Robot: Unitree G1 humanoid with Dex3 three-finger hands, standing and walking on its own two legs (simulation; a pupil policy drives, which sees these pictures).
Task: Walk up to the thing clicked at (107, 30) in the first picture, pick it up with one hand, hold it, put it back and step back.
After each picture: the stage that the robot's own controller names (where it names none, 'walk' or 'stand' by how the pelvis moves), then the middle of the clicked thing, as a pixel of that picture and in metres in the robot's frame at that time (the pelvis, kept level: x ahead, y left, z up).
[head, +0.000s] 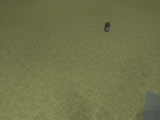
stand; (107, 27) +1.80 -0.39 -0.72
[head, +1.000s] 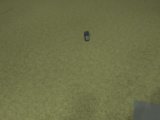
walk; (86, 36) +1.68 +0.03 -0.70
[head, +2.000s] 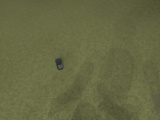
walk; (59, 64) +1.11 +0.30 -0.72
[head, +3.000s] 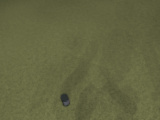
walk; (65, 100) +0.72 +0.24 -0.72
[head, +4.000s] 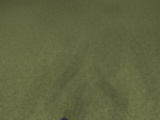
walk; out of the picture +0.53 +0.18 -0.71
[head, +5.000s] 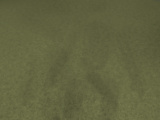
stand; out of the picture +0.45 +0.21 -0.72
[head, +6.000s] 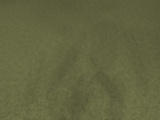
stand; out of the picture +0.42 +0.17 -0.71
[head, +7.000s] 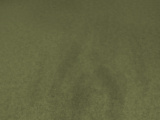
stand; out of the picture +0.39 +0.18 -0.72
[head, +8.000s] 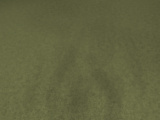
stand; out of the picture +0.38 +0.18 -0.72
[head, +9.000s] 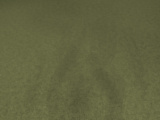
stand; out of the picture +0.37 +0.17 -0.73
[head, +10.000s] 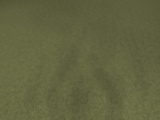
stand; out of the picture +0.38 +0.17 -0.73
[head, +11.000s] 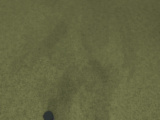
go down; (49, 118) +0.40 +0.18 -0.64
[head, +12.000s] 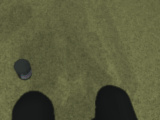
go down; (23, 70) +0.46 +0.22 -0.30
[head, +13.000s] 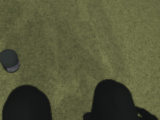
close in; (10, 61) +0.45 +0.23 -0.27
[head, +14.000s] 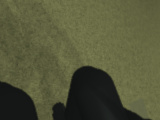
close in; out of the picture +0.44 +0.26 -0.22
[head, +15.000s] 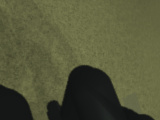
close; out of the picture +0.43 +0.27 -0.22
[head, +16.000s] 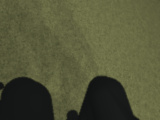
lift; out of the picture +0.34 +0.25 -0.16
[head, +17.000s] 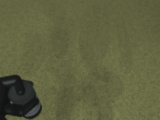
lift; (26, 101) +0.31 +0.18 +0.00
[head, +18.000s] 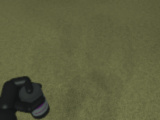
hold; (35, 101) +0.32 +0.16 +0.00
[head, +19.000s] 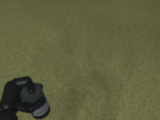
hold; (36, 101) +0.32 +0.16 -0.01
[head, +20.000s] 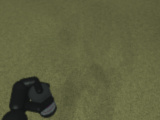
crouch; (43, 101) +0.32 +0.14 -0.04
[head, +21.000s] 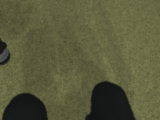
lower; out of the picture +0.48 +0.23 -0.09
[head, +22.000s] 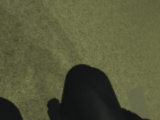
lower; out of the picture +0.43 +0.28 -0.22
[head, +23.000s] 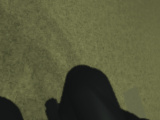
lower; out of the picture +0.44 +0.28 -0.23
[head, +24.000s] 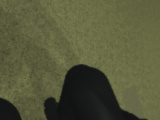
lower; out of the picture +0.44 +0.27 -0.23
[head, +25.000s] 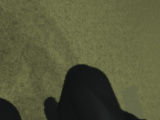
lower; out of the picture +0.44 +0.27 -0.23
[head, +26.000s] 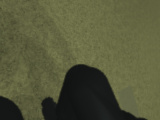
draw back; out of the picture +0.44 +0.26 -0.24
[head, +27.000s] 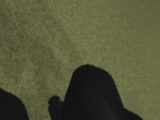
stand; out of the picture +0.43 +0.25 -0.24
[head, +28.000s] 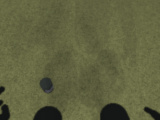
walk; (47, 85) +0.44 +0.17 -0.46
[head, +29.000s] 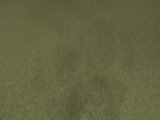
stand; out of the picture +0.39 +0.14 -0.66
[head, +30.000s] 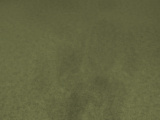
stand; out of the picture +0.39 +0.16 -0.66
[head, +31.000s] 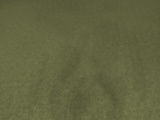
stand; out of the picture +0.39 +0.14 -0.71
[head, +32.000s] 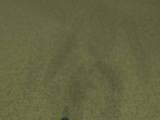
walk; out of the picture +0.42 +0.12 -0.70
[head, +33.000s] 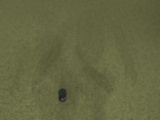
walk; (62, 95) +0.62 +0.11 -0.71
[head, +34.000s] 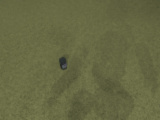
walk; (63, 63) +0.96 +0.22 -0.69
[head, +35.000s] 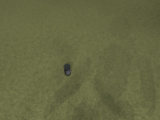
stand; (67, 69) +1.01 +0.15 -0.71
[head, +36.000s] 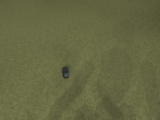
stand; (65, 72) +1.03 +0.16 -0.72
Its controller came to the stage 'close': yes
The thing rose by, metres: 0.70
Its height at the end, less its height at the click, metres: +0.00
